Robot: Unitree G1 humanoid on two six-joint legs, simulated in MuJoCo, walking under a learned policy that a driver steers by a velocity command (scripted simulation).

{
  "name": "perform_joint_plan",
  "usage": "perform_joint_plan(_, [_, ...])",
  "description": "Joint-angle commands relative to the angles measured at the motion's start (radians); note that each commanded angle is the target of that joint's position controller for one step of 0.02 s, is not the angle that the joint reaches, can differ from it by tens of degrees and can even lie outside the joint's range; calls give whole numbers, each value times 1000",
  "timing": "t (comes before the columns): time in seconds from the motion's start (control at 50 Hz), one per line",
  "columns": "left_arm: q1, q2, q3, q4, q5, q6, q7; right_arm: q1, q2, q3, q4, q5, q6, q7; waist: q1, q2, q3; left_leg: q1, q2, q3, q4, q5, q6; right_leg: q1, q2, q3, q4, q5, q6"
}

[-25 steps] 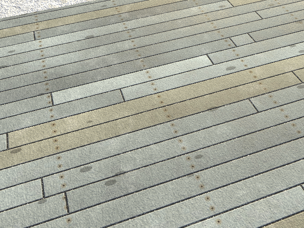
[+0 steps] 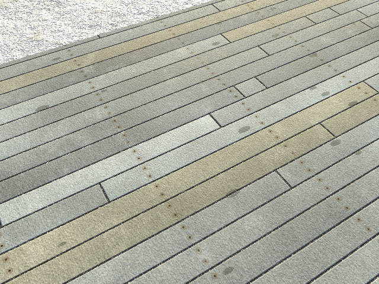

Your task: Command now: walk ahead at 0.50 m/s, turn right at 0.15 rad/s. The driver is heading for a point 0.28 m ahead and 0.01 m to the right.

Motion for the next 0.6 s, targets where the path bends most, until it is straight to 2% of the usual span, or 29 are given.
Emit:
perform_joint_plan(0.02, [-13,70,22,-86,0,-17,-1,25,-111,-18,-34,-2,-7,-4,4,141,-36,187,276,-338,-251,41,182,-210,-107,21,-70,57,9])
perform_joint_plan(0.08, [-101,48,9,-117,10,-15,-2,56,-150,-28,-17,12,-5,-15,-14,103,-9,179,268,-247,-291,151,190,-243,-119,-12,-243,150,37])
perform_joint_plan(0.12, [-140,27,-1,-125,16,-18,-4,55,-169,-30,-11,7,6,-23,-17,94,-8,153,248,-166,-280,357,174,-187,-106,-31,-373,265,49])
perform_joint_plan(0.14, [-159,18,-6,-126,13,-22,-8,57,-176,-31,-6,8,11,-25,-22,111,-6,129,233,-118,-259,464,162,-132,-90,-50,-444,314,52])
perform_joint_plan(0.18, [-210,27,-4,-133,11,-26,-15,110,-165,-26,19,17,22,-28,-50,116,-23,158,202,-66,-223,517,129,-77,-48,-75,-532,428,52])
perform_joint_plan(0.22, [-251,34,-2,-147,10,-27,-23,140,-163,-22,37,22,34,-31,-60,127,-30,200,216,-76,-182,502,112,-51,-28,-66,-595,459,38])
perform_joint_plan(0.26, [-246,58,6,-152,15,-29,-31,125,-174,-23,42,23,43,-34,-34,135,-44,234,237,-100,-118,490,92,-5,-18,-51,-647,423,11])
perform_joint_plan(0.28, [-199,72,13,-137,22,-30,-31,99,-179,-23,40,26,47,-36,2,131,-64,236,229,-99,-63,490,74,66,-10,-55,-693,448,-5])
perform_joint_plan(0.3, [-126,99,25,-109,31,-31,-26,94,-169,-20,38,24,47,-37,34,113,-99,221,194,-87,23,510,50,183,0,-67,-736,518,-28])
perform_joint_plan(0.32, [-48,165,41,-96,42,-32,-17,114,-139,-8,27,5,40,-37,54,38,-180,134,137,-49,179,362,4,369,-107,17,-694,886,-73])
perform_joint_plan(0.34, [2,189,37,-97,66,-19,-8,247,-52,22,38,-10,30,-32,23,-141,-322,-114,51,-19,467,-87,-64,673,-346,259,-619,1196,-239])
perform_joint_plan(0.36, [34,113,18,-76,43,-5,-14,280,-67,26,62,3,36,-26,41,-210,-427,-161,42,-85,618,-530,-91,690,-414,377,-653,1181,-314])
perform_joint_plan(0.38, [-10,88,7,-77,24,5,-23,236,-140,5,55,18,49,-23,39,-134,-351,-203,78,-116,678,-554,-97,596,-362,336,-686,972,-277])
perform_joint_plan(0.4, [-81,82,3,-84,20,10,-24,168,-140,2,42,24,66,-30,26,-77,-251,-242,101,-97,679,-518,-102,488,-321,284,-725,803,-235])
perform_joint_plan(0.42, [-150,65,-5,-85,28,13,-27,83,-128,0,29,6,91,-45,16,2,-148,-227,118,-75,619,-470,-97,340,-257,218,-798,641,-175])
perform_joint_plan(0.44, [-207,88,0,-89,37,11,-25,128,-113,0,33,9,114,-55,-35,-92,-140,-148,144,-93,569,-405,-108,229,-281,217,-833,542,-196])
perform_joint_plan(0.46, [-250,97,6,-90,40,14,-25,153,-103,4,42,7,129,-62,-52,-128,-111,-77,140,-73,492,-363,-122,134,-249,181,-864,485,-194])
perform_joint_plan(0.48, [-263,88,5,-83,45,17,-23,168,-92,5,53,2,131,-64,-59,-142,-113,-11,126,-56,431,-323,-125,84,-211,127,-873,441,-182])
perform_joint_plan(0.5, [-258,85,6,-73,47,23,-17,162,-83,6,64,2,131,-68,-54,-122,-127,25,111,-34,382,-287,-121,77,-185,100,-876,376,-169])
perform_joint_plan(0.54, [-257,73,1,-58,37,26,-11,144,-74,6,71,-2,129,-66,-50,-92,-142,104,109,-25,253,-123,-103,58,-186,88,-873,291,-157])
perform_joint_plan(0.56, [-260,71,-1,-49,31,29,-8,138,-66,7,75,-7,128,-63,-55,-85,-135,154,99,-14,180,-49,-92,36,-175,79,-871,189,-141])
perform_joint_plan(0.58, [-248,61,-5,-36,27,31,-7,126,-66,7,73,-16,129,-60,-56,-76,-122,193,91,-7,120,-10,-77,16,-154,72,-871,46,-110])
perform_joint_plan(0.6, [-217,39,-13,-15,28,32,-8,106,-77,7,63,-30,129,-59,-50,-55,-89,210,110,-34,65,14,-58,-11,-127,68,-873,-84,-63])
